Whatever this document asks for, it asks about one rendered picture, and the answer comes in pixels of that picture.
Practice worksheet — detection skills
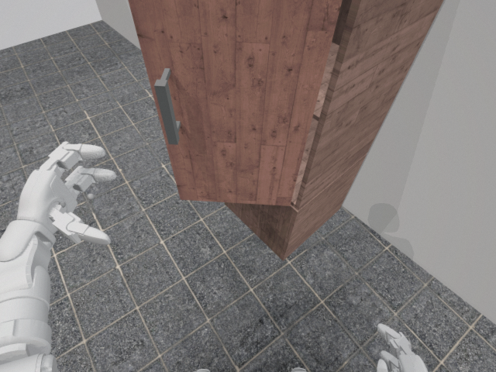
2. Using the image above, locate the cupboard door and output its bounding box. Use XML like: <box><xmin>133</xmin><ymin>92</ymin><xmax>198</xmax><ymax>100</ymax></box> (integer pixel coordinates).
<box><xmin>128</xmin><ymin>0</ymin><xmax>342</xmax><ymax>206</ymax></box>

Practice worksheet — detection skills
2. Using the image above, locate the robot left upper arm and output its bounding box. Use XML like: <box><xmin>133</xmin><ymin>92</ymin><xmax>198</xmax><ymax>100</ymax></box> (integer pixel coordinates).
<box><xmin>0</xmin><ymin>353</ymin><xmax>58</xmax><ymax>372</ymax></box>

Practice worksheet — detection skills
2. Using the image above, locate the robot left hand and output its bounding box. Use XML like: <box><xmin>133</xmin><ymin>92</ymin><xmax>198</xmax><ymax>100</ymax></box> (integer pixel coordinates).
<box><xmin>16</xmin><ymin>141</ymin><xmax>117</xmax><ymax>245</ymax></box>

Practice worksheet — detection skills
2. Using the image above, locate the handle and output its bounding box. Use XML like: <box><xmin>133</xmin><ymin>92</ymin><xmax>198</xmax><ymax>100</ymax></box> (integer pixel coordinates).
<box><xmin>154</xmin><ymin>68</ymin><xmax>181</xmax><ymax>145</ymax></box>

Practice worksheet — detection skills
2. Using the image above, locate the robot right hand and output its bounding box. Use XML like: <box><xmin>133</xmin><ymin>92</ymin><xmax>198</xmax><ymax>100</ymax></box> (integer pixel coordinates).
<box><xmin>377</xmin><ymin>323</ymin><xmax>428</xmax><ymax>372</ymax></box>

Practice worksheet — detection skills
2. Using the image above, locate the robot left forearm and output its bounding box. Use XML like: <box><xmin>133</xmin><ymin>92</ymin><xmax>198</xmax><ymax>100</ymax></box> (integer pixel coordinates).
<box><xmin>0</xmin><ymin>219</ymin><xmax>56</xmax><ymax>365</ymax></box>

